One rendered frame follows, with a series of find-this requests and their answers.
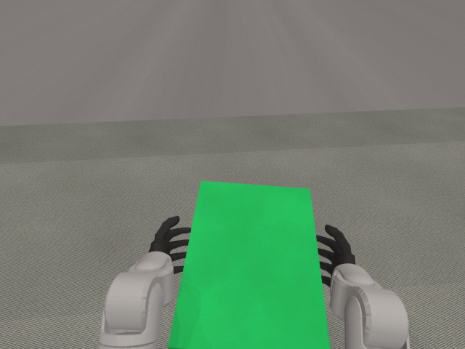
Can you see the robot right forearm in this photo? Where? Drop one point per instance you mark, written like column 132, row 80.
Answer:
column 374, row 318

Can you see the robot right hand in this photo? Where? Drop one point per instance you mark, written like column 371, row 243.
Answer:
column 341, row 252

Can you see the robot left hand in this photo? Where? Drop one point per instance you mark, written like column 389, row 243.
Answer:
column 164, row 235

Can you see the carton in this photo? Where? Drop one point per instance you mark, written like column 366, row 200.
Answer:
column 251, row 278

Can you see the robot left forearm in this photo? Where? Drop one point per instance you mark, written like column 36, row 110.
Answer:
column 132, row 310

